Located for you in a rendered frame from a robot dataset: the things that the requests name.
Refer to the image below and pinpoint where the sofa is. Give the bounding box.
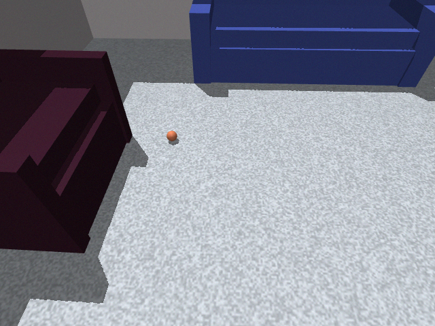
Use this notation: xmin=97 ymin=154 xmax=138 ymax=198
xmin=189 ymin=0 xmax=435 ymax=87

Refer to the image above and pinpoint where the armchair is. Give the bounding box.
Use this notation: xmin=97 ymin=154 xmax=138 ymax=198
xmin=0 ymin=49 xmax=132 ymax=253

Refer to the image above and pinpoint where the ball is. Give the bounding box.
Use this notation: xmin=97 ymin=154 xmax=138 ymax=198
xmin=167 ymin=131 xmax=177 ymax=141

